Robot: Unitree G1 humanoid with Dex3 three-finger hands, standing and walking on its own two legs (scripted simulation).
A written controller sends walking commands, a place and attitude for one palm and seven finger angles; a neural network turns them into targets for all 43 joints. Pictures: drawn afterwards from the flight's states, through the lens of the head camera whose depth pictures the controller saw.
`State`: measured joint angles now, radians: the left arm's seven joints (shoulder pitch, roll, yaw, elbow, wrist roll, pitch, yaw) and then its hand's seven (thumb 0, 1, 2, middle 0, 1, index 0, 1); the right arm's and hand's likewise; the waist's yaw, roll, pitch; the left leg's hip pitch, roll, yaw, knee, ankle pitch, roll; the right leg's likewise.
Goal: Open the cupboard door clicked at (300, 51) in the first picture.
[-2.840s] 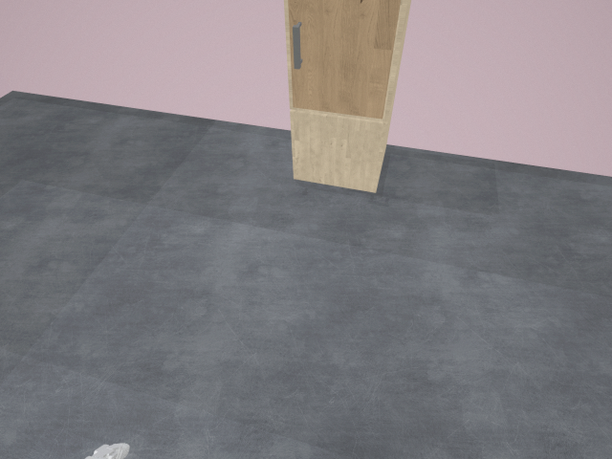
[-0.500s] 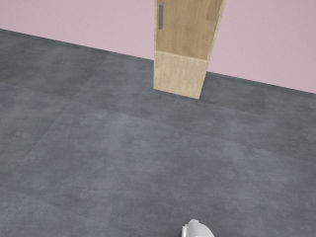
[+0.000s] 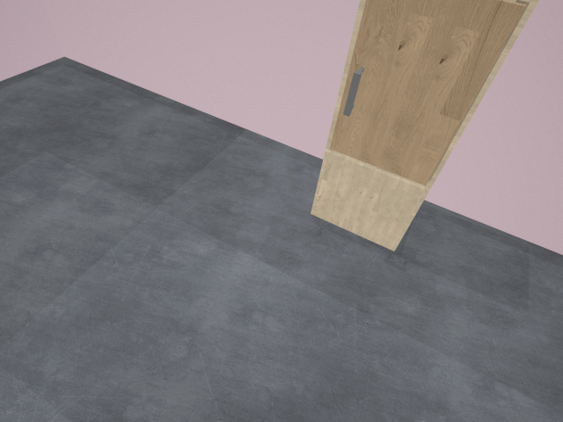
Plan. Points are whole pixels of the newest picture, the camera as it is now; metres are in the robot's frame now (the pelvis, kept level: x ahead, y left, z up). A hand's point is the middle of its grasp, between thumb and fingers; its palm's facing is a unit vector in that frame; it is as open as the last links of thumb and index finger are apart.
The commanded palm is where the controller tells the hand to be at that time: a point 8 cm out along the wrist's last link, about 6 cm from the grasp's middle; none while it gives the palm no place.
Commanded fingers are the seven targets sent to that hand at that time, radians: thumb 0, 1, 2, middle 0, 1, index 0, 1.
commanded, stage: walk to a spot facing it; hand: left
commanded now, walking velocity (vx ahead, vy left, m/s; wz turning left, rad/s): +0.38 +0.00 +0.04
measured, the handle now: (354, 91) +1.11 -0.16 -0.06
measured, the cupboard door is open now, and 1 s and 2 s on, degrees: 0 0 0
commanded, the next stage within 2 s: turn to face it in 0.28 s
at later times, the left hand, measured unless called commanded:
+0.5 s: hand (213, 326) +0.31 +0.14 -0.16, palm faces -0.06 -0.97 -0.24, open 7.4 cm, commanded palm none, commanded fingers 0.00 0.90 0.90 -0.20 -0.30 -0.20 -0.30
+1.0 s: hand (212, 293) +0.38 +0.16 -0.16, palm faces -0.15 -0.97 -0.20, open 7.4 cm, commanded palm none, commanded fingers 0.00 0.90 0.90 -0.20 -0.30 -0.20 -0.30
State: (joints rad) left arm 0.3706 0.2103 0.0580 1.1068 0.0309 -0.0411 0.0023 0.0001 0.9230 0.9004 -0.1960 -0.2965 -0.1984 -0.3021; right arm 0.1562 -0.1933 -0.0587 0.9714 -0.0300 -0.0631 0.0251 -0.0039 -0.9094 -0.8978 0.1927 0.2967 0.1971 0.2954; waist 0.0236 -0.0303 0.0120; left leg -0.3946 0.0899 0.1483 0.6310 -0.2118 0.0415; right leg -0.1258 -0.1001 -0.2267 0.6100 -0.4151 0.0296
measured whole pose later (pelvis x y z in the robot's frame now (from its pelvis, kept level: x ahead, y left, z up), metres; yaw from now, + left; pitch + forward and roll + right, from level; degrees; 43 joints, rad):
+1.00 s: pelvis +0.29 -0.02 +0.01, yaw -15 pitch +0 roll +0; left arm 0.24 0.21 0.08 0.98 0.02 0.04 0.01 0.01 0.90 0.90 -0.20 -0.30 -0.20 -0.30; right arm 0.14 -0.18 -0.03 0.94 -0.01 0.00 -0.03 0.00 -0.91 -0.90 0.20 0.30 0.20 0.30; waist 0.04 -0.04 0.02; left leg -0.27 0.02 0.07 0.54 -0.27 0.01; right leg -0.36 0.05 0.04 0.56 -0.24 -0.02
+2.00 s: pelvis +0.46 -0.07 +0.01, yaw -24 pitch -2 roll +1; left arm 0.35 0.16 0.05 1.13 0.03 -0.01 0.00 0.01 0.91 0.90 -0.20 -0.30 -0.20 -0.30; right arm 0.19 -0.15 -0.04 1.03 -0.02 -0.06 -0.02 -0.01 -0.92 -0.90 0.20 0.30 0.20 0.30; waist 0.02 -0.04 0.06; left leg -0.32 0.02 0.18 0.56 -0.22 0.06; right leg -0.40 -0.08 -0.06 1.17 -0.42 -0.02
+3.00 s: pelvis +0.52 -0.07 +0.02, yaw -23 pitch +1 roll -1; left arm 0.25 0.19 0.05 1.10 0.02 0.06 0.01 0.01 0.91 0.90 -0.19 -0.30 -0.20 -0.30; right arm 0.23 -0.15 -0.04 1.07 -0.02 0.00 -0.04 0.00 -0.92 -0.90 0.20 0.30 0.21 0.30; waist -0.02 -0.02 0.03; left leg -0.22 0.02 0.11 0.37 -0.16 0.04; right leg -0.26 -0.04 -0.02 0.72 -0.45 0.04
